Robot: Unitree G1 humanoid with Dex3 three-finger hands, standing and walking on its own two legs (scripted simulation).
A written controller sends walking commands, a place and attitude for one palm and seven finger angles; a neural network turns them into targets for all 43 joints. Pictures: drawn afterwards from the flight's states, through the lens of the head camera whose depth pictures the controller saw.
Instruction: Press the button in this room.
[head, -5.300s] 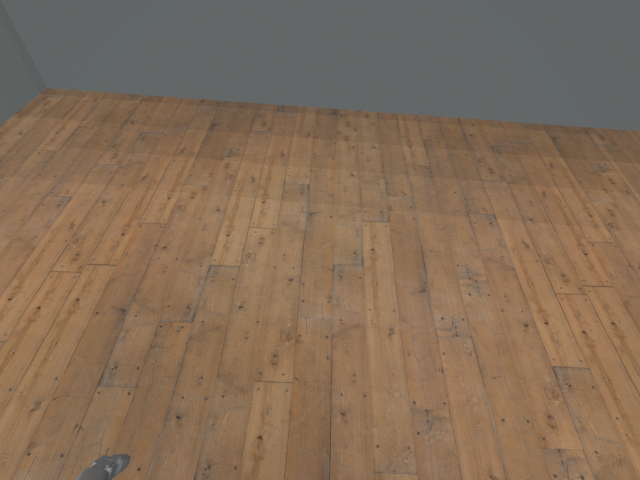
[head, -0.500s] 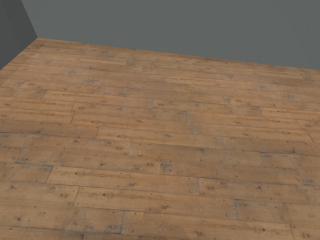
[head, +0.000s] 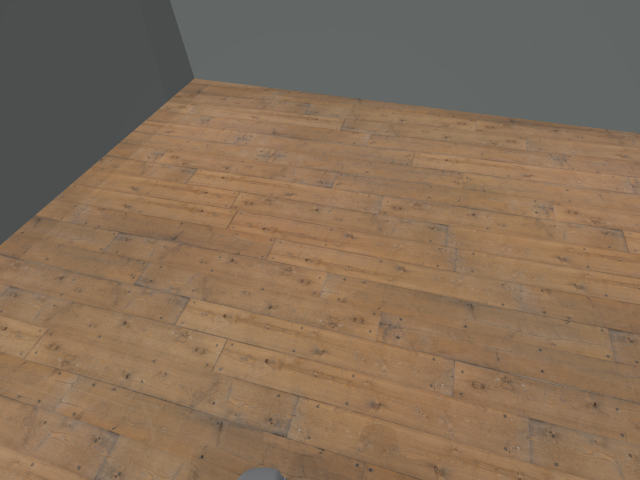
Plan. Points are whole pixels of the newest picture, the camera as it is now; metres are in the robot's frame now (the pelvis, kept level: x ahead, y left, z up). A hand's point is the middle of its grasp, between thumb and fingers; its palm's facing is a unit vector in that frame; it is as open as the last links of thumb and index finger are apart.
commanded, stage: turn or walk to find it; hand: left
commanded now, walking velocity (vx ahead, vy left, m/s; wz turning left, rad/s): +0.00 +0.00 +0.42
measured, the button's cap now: out of the picture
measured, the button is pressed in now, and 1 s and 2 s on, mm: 0 0 0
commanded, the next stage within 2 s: none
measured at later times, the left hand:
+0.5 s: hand out of the picture -0.01 +0.28 -0.17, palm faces +0.24 -0.94 -0.26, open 7.4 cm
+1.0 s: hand out of the picture -0.07 +0.19 -0.15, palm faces +0.43 -0.86 -0.27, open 7.4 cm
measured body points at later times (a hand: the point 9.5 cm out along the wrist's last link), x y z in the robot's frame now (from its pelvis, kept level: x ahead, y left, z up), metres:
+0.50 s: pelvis -0.03 +0.05 +0.00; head -0.01 +0.07 +0.45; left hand -0.03 +0.33 -0.15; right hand +0.10 -0.17 -0.14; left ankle -0.05 +0.15 -0.74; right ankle -0.02 -0.09 -0.68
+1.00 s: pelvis -0.06 -0.01 +0.00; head -0.03 -0.03 +0.45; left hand -0.10 +0.24 -0.13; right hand +0.05 -0.24 -0.17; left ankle -0.16 +0.13 -0.65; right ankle -0.01 -0.07 -0.74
